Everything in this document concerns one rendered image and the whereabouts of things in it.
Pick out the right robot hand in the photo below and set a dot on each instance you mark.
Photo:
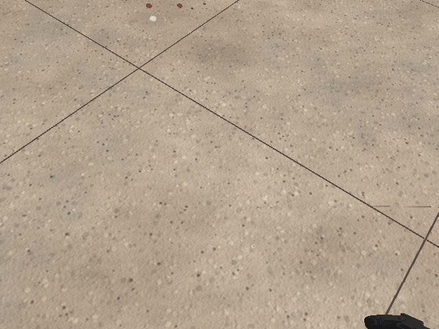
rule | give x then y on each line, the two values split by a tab
402	321

